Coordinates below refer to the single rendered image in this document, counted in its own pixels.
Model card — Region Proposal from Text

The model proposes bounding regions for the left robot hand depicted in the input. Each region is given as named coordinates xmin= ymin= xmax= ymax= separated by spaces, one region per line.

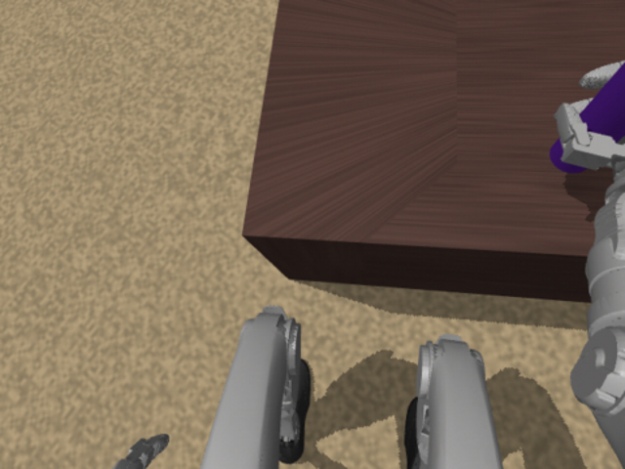
xmin=112 ymin=434 xmax=169 ymax=469

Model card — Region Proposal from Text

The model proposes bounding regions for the right robot arm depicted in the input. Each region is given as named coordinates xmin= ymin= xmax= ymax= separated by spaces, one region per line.
xmin=570 ymin=176 xmax=625 ymax=469

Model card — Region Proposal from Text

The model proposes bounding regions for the can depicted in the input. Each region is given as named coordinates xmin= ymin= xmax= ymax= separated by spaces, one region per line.
xmin=550 ymin=63 xmax=625 ymax=173

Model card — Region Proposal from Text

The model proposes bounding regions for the right robot hand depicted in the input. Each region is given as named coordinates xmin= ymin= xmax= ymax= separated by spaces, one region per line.
xmin=554 ymin=61 xmax=625 ymax=182

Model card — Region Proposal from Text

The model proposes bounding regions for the left robot foot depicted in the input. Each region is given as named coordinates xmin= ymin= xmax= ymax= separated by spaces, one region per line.
xmin=279 ymin=359 xmax=311 ymax=464

